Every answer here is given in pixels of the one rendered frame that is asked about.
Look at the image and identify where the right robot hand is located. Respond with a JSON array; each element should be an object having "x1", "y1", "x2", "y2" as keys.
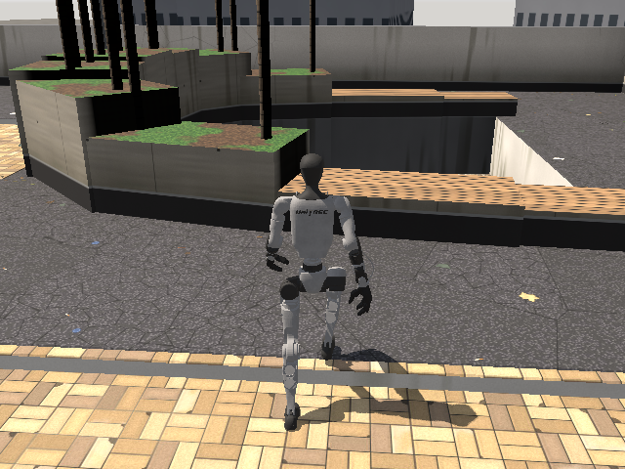
[{"x1": 349, "y1": 285, "x2": 372, "y2": 316}]

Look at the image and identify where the robot left upper arm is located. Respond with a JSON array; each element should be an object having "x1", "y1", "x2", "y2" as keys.
[{"x1": 268, "y1": 196, "x2": 292, "y2": 248}]

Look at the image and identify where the robot right shin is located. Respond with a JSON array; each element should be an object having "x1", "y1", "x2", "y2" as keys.
[{"x1": 324, "y1": 291, "x2": 342, "y2": 348}]

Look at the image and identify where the robot right thigh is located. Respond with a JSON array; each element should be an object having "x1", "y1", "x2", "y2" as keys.
[{"x1": 326, "y1": 267, "x2": 347, "y2": 300}]

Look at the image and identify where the right robot forearm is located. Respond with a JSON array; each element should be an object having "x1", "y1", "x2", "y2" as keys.
[{"x1": 349, "y1": 236, "x2": 369, "y2": 287}]

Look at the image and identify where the left robot hand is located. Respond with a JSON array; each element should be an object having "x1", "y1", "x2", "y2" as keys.
[{"x1": 266, "y1": 255, "x2": 289, "y2": 272}]

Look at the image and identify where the robot right upper arm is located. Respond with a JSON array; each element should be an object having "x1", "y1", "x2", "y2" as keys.
[{"x1": 332, "y1": 195, "x2": 358, "y2": 251}]

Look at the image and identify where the left robot forearm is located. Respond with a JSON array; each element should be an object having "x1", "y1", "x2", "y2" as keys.
[{"x1": 266, "y1": 234, "x2": 279, "y2": 261}]

